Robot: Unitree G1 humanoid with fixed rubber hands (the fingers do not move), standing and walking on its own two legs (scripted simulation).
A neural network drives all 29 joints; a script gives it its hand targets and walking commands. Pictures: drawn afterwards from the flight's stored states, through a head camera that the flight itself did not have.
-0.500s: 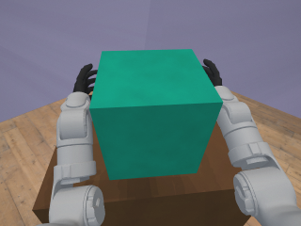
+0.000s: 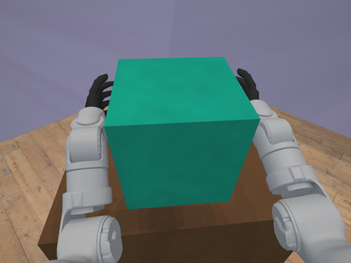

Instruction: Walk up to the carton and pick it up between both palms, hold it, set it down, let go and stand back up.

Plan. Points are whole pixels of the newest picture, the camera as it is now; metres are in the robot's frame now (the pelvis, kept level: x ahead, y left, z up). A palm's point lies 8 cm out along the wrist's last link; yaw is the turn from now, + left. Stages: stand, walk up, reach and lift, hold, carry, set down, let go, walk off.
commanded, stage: set down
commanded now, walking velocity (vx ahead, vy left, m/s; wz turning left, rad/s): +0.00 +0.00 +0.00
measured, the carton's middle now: (175, 132) +0.35 +0.01 +0.19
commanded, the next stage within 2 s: none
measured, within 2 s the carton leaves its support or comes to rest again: neither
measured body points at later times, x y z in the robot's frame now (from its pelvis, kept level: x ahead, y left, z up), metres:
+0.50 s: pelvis +0.01 +0.00 +0.00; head -0.04 +0.03 +0.45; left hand +0.39 +0.19 +0.21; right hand +0.40 -0.13 +0.20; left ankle +0.03 +0.11 -0.75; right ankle -0.02 -0.10 -0.75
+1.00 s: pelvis +0.01 +0.00 +0.00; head -0.02 +0.04 +0.45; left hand +0.40 +0.19 +0.17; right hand +0.41 -0.14 +0.17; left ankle +0.03 +0.11 -0.75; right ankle -0.02 -0.10 -0.75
